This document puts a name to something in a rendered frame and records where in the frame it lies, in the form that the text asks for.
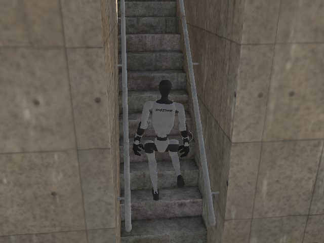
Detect stairs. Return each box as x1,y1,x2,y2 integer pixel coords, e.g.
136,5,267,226
117,0,207,243

